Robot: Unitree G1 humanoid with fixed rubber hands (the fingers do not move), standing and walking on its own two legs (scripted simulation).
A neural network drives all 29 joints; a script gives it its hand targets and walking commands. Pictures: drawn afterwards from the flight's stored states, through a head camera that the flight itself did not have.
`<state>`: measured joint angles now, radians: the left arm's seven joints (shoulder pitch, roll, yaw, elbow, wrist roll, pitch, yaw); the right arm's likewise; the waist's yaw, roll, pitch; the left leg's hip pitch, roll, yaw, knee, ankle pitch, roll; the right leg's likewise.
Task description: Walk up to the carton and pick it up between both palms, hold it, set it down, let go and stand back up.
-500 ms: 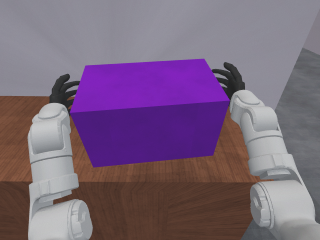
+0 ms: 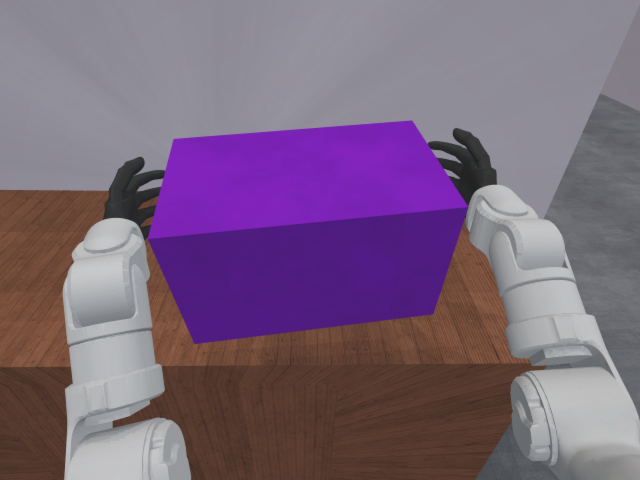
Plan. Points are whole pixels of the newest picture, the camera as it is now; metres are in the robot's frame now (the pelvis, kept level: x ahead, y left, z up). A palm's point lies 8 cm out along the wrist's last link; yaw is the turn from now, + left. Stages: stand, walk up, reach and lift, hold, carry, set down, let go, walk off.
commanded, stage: hold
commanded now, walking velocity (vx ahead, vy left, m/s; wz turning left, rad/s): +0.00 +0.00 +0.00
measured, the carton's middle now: (306, 228) +0.39 -0.01 +0.19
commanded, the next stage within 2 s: set down in 1.70 s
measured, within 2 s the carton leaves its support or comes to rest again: neither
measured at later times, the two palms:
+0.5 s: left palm (121, 222) +0.35 +0.20 +0.23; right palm (473, 189) +0.36 -0.20 +0.25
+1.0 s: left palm (122, 223) +0.35 +0.20 +0.23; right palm (474, 190) +0.36 -0.21 +0.25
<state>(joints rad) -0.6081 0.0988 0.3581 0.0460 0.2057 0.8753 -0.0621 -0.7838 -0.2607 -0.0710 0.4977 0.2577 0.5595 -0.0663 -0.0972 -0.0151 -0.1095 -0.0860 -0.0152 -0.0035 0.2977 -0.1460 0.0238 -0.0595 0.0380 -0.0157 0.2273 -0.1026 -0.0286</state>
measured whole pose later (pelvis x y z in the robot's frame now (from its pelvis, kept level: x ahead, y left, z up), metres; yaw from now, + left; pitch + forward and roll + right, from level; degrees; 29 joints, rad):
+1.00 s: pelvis +0.00 +0.00 +0.00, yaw +0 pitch -4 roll -1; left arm -0.63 0.11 0.37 0.08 0.21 0.87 -0.07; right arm -0.80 -0.25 -0.08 0.50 0.24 0.57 -0.07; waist -0.10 -0.02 -0.12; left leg -0.09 -0.02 -0.01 0.29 -0.14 0.02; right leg -0.06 0.04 -0.02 0.23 -0.10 -0.03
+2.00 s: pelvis +0.00 -0.01 +0.00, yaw +1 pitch -5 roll +0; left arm -0.73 0.14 0.41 0.24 0.25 0.69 -0.12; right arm -0.84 -0.17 -0.19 0.59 0.10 0.39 -0.04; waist -0.07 -0.02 -0.09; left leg -0.06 -0.02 -0.02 0.29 -0.14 0.01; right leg -0.05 0.04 -0.02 0.27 -0.13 -0.04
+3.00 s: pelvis +0.01 +0.00 +0.00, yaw +1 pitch -3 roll +0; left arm -0.77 0.16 0.34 0.63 0.20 0.40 -0.07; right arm -0.78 -0.10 -0.41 0.82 -0.12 0.06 0.02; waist -0.03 -0.05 -0.02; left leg -0.08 -0.02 0.01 0.27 -0.15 0.03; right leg -0.07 0.02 -0.05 0.26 -0.14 -0.03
